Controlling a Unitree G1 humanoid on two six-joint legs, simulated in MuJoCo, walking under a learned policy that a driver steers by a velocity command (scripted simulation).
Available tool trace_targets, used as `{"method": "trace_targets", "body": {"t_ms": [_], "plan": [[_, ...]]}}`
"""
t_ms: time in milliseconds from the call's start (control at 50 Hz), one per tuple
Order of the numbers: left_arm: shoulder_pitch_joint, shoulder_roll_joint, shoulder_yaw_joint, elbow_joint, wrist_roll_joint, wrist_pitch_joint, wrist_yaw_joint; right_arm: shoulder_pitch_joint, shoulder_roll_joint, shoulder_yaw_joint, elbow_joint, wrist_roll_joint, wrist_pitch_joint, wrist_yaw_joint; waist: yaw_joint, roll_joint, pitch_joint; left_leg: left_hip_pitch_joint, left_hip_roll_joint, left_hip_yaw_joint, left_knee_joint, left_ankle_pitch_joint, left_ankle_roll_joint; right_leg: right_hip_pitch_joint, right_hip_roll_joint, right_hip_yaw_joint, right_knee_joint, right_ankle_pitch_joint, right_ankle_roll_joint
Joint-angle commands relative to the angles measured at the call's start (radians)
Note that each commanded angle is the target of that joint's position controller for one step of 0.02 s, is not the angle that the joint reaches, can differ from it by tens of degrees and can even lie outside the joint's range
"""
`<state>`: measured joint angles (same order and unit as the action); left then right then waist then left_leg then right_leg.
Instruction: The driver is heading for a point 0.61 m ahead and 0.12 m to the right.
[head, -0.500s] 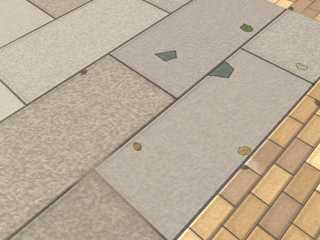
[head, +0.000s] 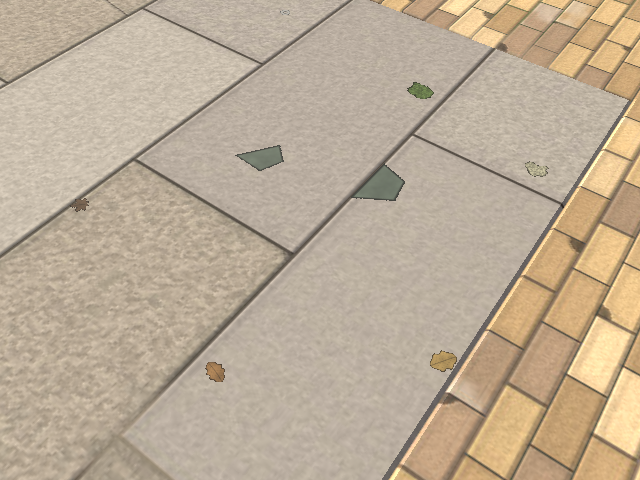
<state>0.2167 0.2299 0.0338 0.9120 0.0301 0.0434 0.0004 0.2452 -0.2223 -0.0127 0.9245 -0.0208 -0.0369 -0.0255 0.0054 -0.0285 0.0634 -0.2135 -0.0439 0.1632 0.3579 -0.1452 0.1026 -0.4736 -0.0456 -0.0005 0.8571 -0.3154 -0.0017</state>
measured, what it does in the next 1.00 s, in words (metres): walks ahead, turning right: right foot, then left foot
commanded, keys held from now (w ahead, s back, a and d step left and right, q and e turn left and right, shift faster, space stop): e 0.38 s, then no key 0.16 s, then w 0.46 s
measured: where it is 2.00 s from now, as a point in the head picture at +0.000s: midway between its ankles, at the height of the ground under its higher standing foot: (444, 432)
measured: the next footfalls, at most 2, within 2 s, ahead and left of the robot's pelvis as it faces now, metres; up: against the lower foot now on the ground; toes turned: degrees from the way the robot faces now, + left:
right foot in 0.18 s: +0.04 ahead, -0.12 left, +0.00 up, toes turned -9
left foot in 0.68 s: +0.08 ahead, +0.07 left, +0.00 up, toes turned -18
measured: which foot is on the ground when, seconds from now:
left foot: down 0.00-0.18, up 0.20-0.66, down 0.68-1.00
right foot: up 0.00-0.16, down 0.18-0.68, up 0.70-1.00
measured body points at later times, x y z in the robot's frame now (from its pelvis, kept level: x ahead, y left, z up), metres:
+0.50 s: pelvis +0.01 -0.04 +0.00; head +0.05 -0.06 +0.45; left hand +0.18 +0.21 -0.11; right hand +0.04 -0.33 -0.14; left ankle +0.05 +0.11 -0.69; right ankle +0.00 -0.11 -0.74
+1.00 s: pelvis +0.11 -0.04 +0.00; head +0.14 -0.03 +0.45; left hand +0.33 +0.16 -0.13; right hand -0.01 -0.26 -0.13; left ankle +0.04 +0.08 -0.74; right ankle +0.17 -0.20 -0.69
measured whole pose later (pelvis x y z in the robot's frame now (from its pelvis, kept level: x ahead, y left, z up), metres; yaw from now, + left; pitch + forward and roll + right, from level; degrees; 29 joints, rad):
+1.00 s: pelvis +0.11 -0.04 +0.00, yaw -18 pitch +1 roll +0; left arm 0.14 0.27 0.05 0.85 0.04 -0.01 -0.05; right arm 0.45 -0.20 -0.04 0.99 -0.02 -0.07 0.00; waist -0.05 -0.05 0.01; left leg 0.07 -0.04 0.00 0.17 -0.25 0.05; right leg -0.57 -0.06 -0.02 0.79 -0.15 0.01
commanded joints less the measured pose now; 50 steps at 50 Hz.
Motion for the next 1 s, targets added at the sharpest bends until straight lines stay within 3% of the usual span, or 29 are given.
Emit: {"method": "trace_targets", "body": {"t_ms": [20,120,160,180,200,220,240,280,320,380,540,560,600,620,660,680,700,720,740,760,780,820,920,1000], "plan": [[0.001,0.067,0.015,-0.063,0.001,0.000,-0.001,0.032,-0.154,-0.042,-0.045,-0.003,0.009,-0.014,-0.016,0.103,-0.067,0.019,0.325,-0.184,-0.130,0.097,0.145,0.047,-0.004,-0.028,-0.029,-0.037,-0.004],[-0.005,0.059,0.018,-0.102,-0.012,-0.005,-0.004,0.026,-0.184,-0.063,-0.050,-0.004,0.034,-0.018,-0.026,0.124,-0.095,0.103,0.360,-0.164,-0.013,0.260,0.132,0.099,0.025,-0.074,-0.168,-0.117,-0.029],[0.029,0.056,0.019,-0.108,-0.014,-0.018,-0.007,0.014,-0.198,-0.074,-0.050,0.000,0.046,-0.019,0.006,0.104,-0.101,0.068,0.337,-0.114,0.082,0.224,0.065,0.209,0.041,-0.075,-0.373,0.026,-0.052],[0.045,0.099,0.030,-0.106,-0.010,-0.028,-0.003,0.036,-0.182,-0.074,-0.049,-0.006,0.050,-0.016,0.007,0.027,-0.098,0.011,0.292,-0.067,0.184,0.108,-0.003,0.276,0.004,0.017,-0.503,0.112,-0.072],[0.053,0.227,0.061,-0.124,0.001,-0.034,0.007,0.043,-0.107,-0.058,-0.092,-0.002,0.052,-0.007,-0.013,-0.216,-0.106,-0.208,0.161,0.026,0.414,-0.204,-0.089,0.385,-0.244,0.362,-0.573,0.364,-0.154],[0.116,0.274,0.080,-0.104,-0.006,-0.029,0.008,-0.068,-0.111,-0.055,-0.129,0.004,0.067,-0.022,0.056,-0.241,-0.048,-0.347,0.022,-0.056,0.586,-0.496,-0.119,0.357,-0.352,0.473,-0.563,0.682,-0.305],[0.143,0.238,0.075,-0.095,-0.015,-0.026,0.012,-0.060,-0.124,-0.057,-0.125,-0.002,0.079,-0.020,0.037,-0.097,-0.057,-0.359,0.050,-0.142,0.698,-0.465,-0.127,0.374,-0.308,0.393,-0.537,0.727,-0.331],[0.018,0.185,0.063,-0.124,-0.020,-0.015,0.019,-0.044,-0.123,-0.061,-0.112,0.009,0.073,-0.013,-0.018,-0.054,-0.038,-0.376,0.068,-0.185,0.702,-0.313,-0.130,0.359,-0.181,0.276,-0.533,0.610,-0.257],[-0.019,0.162,0.058,-0.147,-0.027,-0.014,0.017,-0.031,-0.147,-0.068,-0.108,-0.011,0.070,-0.004,-0.021,-0.071,-0.094,-0.364,0.055,-0.179,0.731,-0.254,-0.140,0.403,-0.139,0.246,-0.514,0.698,-0.242],[0.026,0.186,0.067,-0.142,-0.029,-0.022,0.012,-0.047,-0.130,-0.065,-0.126,0.001,0.076,-0.001,-0.005,-0.044,-0.124,-0.364,0.054,-0.188,0.699,-0.235,-0.156,0.436,-0.133,0.264,-0.503,0.687,-0.244],[0.034,0.187,0.057,-0.132,-0.004,-0.020,0.015,-0.073,-0.116,-0.053,-0.139,0.011,0.084,-0.010,0.028,-0.093,-0.108,-0.206,0.046,-0.178,0.452,-0.264,-0.131,0.362,-0.138,0.308,-0.513,0.526,-0.240],[0.041,0.190,0.058,-0.125,-0.003,-0.018,0.013,-0.063,-0.118,-0.052,-0.137,0.008,0.080,-0.007,0.031,-0.093,-0.125,-0.168,0.041,-0.169,0.419,-0.276,-0.123,0.348,-0.132,0.322,-0.529,0.381,-0.241],[0.043,0.192,0.057,-0.112,0.001,-0.011,0.009,-0.067,-0.117,-0.049,-0.140,-0.001,0.069,0.002,0.036,-0.106,-0.095,-0.112,0.024,-0.150,0.342,-0.306,-0.102,0.287,-0.117,0.373,-0.579,-0.027,-0.242],[0.033,0.190,0.056,-0.108,0.002,-0.008,0.007,-0.054,-0.109,-0.046,-0.136,-0.003,0.063,0.006,0.022,-0.105,-0.067,-0.062,0.014,-0.137,0.274,-0.306,-0.089,0.238,-0.111,0.394,-0.591,-0.170,-0.237],[-0.004,0.163,0.047,-0.108,-0.009,-0.007,0.009,0.039,-0.075,-0.036,-0.098,-0.004,0.039,0.004,-0.048,-0.041,-0.017,0.157,0.008,-0.124,0.024,-0.194,-0.051,0.071,-0.060,0.384,-0.545,-0.312,-0.191],[-0.020,0.110,0.032,-0.125,-0.013,-0.019,0.011,0.102,-0.118,-0.041,-0.081,-0.012,0.022,-0.006,-0.071,0.081,-0.011,0.262,0.129,-0.294,-0.092,-0.321,-0.023,-0.047,0.010,0.316,-0.403,-0.318,-0.138],[-0.048,0.056,0.017,-0.154,-0.029,-0.036,0.009,0.176,-0.232,-0.064,-0.070,-0.015,0.011,-0.008,-0.096,0.272,-0.037,0.320,0.363,-0.663,-0.252,-0.604,0.059,-0.181,0.169,0.110,-0.132,-0.256,-0.086],[-0.112,0.145,0.037,-0.167,0.002,-0.046,0.011,0.181,-0.267,-0.081,-0.041,-0.023,0.010,-0.001,-0.098,0.188,0.083,0.179,0.434,-0.778,-0.299,-0.652,0.126,-0.242,0.148,0.128,-0.019,-0.193,-0.081],[-0.087,0.161,0.045,-0.154,0.002,-0.055,0.002,0.123,-0.217,-0.069,-0.051,-0.011,0.003,0.003,-0.045,0.133,0.123,0.146,0.395,-0.722,-0.294,-0.628,0.129,-0.237,0.107,0.158,0.036,-0.113,-0.079],[-0.039,0.158,0.046,-0.125,-0.001,-0.063,-0.011,0.065,-0.174,-0.060,-0.060,0.002,-0.006,0.008,-0.007,0.130,0.118,0.155,0.337,-0.629,-0.293,-0.547,0.098,-0.222,0.083,0.140,0.053,-0.049,-0.066],[-0.016,0.159,0.048,-0.107,0.007,-0.066,-0.023,0.040,-0.157,-0.056,-0.066,0.008,-0.014,0.010,0.006,0.149,0.090,0.177,0.292,-0.545,-0.296,-0.450,0.074,-0.207,0.065,0.100,0.066,-0.002,-0.050],[-0.038,0.130,0.043,-0.098,0.018,-0.069,-0.039,0.085,-0.122,-0.049,-0.042,0.010,-0.032,0.015,-0.012,0.143,0.046,0.215,0.247,-0.440,-0.285,-0.263,0.073,-0.205,0.039,0.041,0.104,0.074,-0.026],[-0.183,0.081,0.026,-0.139,0.009,-0.068,-0.047,0.213,-0.117,-0.052,0.022,0.007,-0.046,0.020,-0.064,0.129,0.053,0.272,0.236,-0.354,-0.277,-0.047,0.097,-0.282,-0.006,-0.031,0.013,0.150,0.016],[-0.282,0.061,0.013,-0.176,0.004,-0.073,-0.051,0.259,-0.125,-0.050,0.051,0.002,-0.050,0.019,-0.087,0.138,0.066,0.251,0.237,-0.299,-0.241,0.147,0.097,-0.207,0.003,-0.070,-0.150,0.179,0.008]]}}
